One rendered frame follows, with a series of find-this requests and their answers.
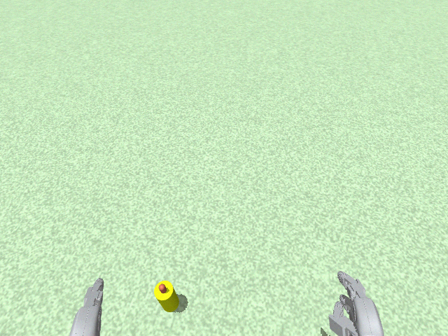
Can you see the left robot hand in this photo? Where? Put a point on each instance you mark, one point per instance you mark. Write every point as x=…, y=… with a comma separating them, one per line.
x=87, y=321

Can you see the right robot hand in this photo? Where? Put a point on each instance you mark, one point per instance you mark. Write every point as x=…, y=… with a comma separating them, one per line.
x=364, y=317

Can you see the bottle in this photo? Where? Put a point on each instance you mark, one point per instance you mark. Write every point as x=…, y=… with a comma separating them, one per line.
x=166, y=296

